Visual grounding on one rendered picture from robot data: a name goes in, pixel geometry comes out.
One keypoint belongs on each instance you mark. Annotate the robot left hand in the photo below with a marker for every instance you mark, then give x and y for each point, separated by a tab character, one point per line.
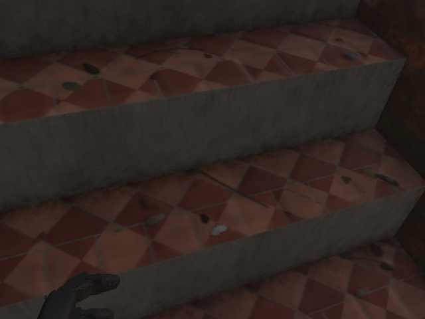
61	303

